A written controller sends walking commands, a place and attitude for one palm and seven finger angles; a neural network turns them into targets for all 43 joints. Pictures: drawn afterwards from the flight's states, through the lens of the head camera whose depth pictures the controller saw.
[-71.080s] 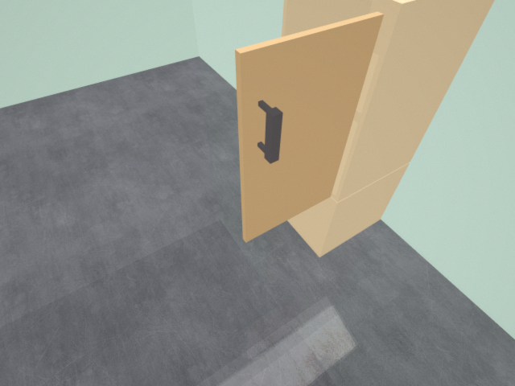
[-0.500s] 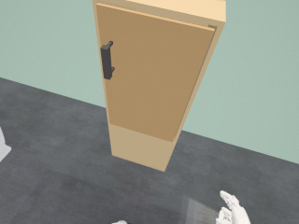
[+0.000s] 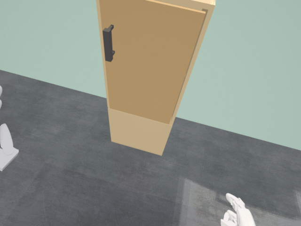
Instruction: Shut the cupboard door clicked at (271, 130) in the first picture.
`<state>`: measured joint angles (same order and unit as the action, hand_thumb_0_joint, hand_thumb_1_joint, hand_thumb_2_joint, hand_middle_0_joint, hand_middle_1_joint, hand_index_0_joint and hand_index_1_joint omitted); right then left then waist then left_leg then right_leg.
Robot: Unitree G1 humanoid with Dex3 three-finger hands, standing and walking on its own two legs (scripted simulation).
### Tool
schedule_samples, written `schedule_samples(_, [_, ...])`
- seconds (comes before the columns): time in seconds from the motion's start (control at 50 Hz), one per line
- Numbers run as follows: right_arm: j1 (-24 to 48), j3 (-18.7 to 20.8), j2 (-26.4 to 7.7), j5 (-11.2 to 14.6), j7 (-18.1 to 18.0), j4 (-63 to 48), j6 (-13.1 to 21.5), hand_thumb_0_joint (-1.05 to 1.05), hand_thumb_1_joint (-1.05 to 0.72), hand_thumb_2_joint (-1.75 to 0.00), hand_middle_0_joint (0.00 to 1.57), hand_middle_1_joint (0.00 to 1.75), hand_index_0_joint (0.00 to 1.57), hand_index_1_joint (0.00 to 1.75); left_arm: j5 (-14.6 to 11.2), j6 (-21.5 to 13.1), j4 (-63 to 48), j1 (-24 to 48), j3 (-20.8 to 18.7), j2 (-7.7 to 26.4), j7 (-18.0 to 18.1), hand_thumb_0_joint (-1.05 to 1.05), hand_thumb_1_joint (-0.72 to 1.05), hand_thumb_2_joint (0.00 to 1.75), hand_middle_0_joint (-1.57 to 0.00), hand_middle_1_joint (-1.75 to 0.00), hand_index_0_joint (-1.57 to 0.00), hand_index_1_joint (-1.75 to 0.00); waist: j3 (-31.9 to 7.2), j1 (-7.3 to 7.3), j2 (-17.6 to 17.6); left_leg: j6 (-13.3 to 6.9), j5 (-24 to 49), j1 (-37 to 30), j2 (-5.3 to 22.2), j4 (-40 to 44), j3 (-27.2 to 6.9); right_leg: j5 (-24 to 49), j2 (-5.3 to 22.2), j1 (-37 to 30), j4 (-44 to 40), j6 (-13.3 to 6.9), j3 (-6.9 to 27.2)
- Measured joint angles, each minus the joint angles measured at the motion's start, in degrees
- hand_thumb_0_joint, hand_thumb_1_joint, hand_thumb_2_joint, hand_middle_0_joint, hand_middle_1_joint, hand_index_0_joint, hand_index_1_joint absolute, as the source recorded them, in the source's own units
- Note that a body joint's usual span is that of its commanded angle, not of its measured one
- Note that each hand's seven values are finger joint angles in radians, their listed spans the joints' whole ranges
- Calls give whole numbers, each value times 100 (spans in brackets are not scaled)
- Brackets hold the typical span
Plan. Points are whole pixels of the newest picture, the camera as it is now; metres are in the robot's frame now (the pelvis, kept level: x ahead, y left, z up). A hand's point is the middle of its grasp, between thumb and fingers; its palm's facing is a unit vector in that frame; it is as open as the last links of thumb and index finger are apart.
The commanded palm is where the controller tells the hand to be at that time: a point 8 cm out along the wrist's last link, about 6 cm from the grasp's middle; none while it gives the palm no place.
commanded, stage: stop stepping back and stand still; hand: left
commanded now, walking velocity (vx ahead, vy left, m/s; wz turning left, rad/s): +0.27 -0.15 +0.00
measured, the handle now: (110, 43) +0.71 +0.20 +0.09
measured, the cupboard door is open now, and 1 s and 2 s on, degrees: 0 0 0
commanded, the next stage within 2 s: let the arm hang, fingers relaxed in 0.64 s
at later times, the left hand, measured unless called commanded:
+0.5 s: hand out of the picture +0.15 +0.29 +0.17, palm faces +0.49 -0.80 -0.34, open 7.4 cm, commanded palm +0.09 +0.32 +0.18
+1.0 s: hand out of the picture +0.03 +0.21 -0.16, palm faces -0.04 -0.97 -0.22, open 7.4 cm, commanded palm none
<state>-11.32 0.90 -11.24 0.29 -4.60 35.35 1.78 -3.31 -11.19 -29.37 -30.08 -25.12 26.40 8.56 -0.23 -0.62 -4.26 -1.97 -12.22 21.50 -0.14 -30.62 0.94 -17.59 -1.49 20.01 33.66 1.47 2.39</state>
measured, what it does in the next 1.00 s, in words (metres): steps on the spot: right foot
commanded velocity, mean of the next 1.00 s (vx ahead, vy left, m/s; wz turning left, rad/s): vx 0.07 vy -0.01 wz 0.00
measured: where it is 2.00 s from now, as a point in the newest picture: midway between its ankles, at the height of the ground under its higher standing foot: outside the picture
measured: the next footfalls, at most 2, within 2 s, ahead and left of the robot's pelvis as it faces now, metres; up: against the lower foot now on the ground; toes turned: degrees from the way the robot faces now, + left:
right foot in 0.12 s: -0.03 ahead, -0.08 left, +0.00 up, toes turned +2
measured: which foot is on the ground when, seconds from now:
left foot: down 0.00-1.00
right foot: up 0.00-0.10, down 0.12-1.00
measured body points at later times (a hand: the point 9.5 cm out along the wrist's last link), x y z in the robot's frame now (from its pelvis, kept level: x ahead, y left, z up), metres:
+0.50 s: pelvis -0.05 +0.02 +0.00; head -0.09 +0.05 +0.45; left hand +0.12 +0.33 +0.19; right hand +0.08 -0.23 -0.08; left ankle +0.04 +0.10 -0.73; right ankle -0.06 -0.11 -0.72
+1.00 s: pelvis -0.06 +0.02 -0.01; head -0.06 +0.03 +0.44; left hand +0.03 +0.26 -0.15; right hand +0.04 -0.25 -0.13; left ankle +0.03 +0.10 -0.73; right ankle -0.07 -0.09 -0.73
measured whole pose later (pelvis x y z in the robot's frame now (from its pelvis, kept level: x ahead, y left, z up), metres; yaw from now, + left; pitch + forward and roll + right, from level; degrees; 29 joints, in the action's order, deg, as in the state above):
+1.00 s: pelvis -0.06 +0.02 -0.01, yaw +0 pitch -1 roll +1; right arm -9.9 -0.5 -15.6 -1.6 -0.3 49.1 -0.4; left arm 1.7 3.8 45.2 -15.9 -0.8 12.9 -0.3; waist 1.2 -2.2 -1.9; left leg -3.7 -9.0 22.7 -4.7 -32.3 1.8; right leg -20.9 -1.4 16.5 39.2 -1.3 2.2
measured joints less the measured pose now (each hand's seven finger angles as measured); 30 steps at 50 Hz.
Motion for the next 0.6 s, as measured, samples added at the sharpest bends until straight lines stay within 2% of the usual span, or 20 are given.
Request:
schedule_samples(0.04, [-90,-67,130,-30,48,-102,189,1,-91,-90,20,30,20,30,-17,41,-214,-274,-23,75,-40,2,89,90,-21,-30,-21,-30,-37,-55,18,4,101,23,72,52,10,-244,-80,-87,157,-9,-76])
schedule_samples(0.1, [-283,-219,275,-33,87,-148,400,1,-90,-90,20,30,20,30,-7,-31,-468,-526,-82,180,-21,2,89,90,-21,-30,-21,-30,-201,-87,-33,42,166,79,95,42,33,-108,-87,-608,-438,-24,-186])
schedule_samples(0.12, [-310,-264,297,-38,95,-122,426,1,-90,-90,20,30,21,30,7,-70,-452,-519,-93,173,-12,2,89,90,-21,-30,-21,-30,-251,-76,-32,55,179,107,102,25,51,3,-95,-719,-641,-109,-184])
schedule_samples(0.18, [-345,-321,278,-63,108,30,387,1,-90,-90,20,30,21,30,33,-68,-144,-298,-25,34,8,2,89,90,-22,-30,-21,-30,-272,-110,158,98,232,36,152,93,-48,253,-165,-866,-853,-236,-278])
schedule_samples(0.26, [-483,-298,164,-85,107,168,237,1,-90,-90,21,30,21,30,46,92,207,-182,104,-228,72,1,89,90,-21,-30,-21,-30,-432,-47,301,138,-296,42,130,-95,-81,214,-162,-934,-881,-298,-281])
schedule_samples(0.32, [-560,-225,-15,-82,78,252,187,1,-90,-90,21,30,21,30,84,149,307,-88,259,-416,122,1,89,90,-21,-30,-21,-30,-446,16,403,107,-507,93,111,-389,-115,245,-160,-935,-718,-273,-291])
schedule_samples(0.38, [-597,-145,-144,-60,24,367,154,1,-90,-90,21,30,21,30,121,152,394,102,361,-489,135,1,89,90,-21,-30,-21,-30,-398,30,399,47,-366,54,65,-551,-111,18,-108,-934,-390,-214,-319])
schedule_samples(0.44, [-559,-120,-151,-45,-41,383,188,1,-90,-90,20,30,21,30,144,145,458,240,290,-479,136,2,89,90,-21,-30,-21,-30,-328,-23,329,-81,14,-53,-6,-422,-60,-499,-88,-825,59,-187,-224])
schedule_samples(0.5, [-516,-129,10,-68,-49,297,323,1,-91,-90,20,30,20,30,162,98,505,317,126,-344,123,2,89,90,-21,-30,-21,-30,-255,-101,257,-103,241,-188,-54,-44,-31,-612,-157,-660,462,-179,-199])
schedule_samples(0.56, [-518,-206,147,-67,29,141,423,1,-91,-90,20,30,20,30,153,47,402,143,30,-219,101,2,89,90,-21,-30,-21,-30,-252,-138,223,-57,312,-231,-89,276,12,-487,-166,-877,-236,-206,-353])
schedule_samples(0.6, [-471,-247,173,-78,77,50,437,1,-90,-90,20,30,20,30,152,1,314,-16,33,-191,79,2,89,90,-21,-30,-21,-30,-218,-125,262,-12,317,-162,-96,297,61,52,-164,-968,-690,-299,-360])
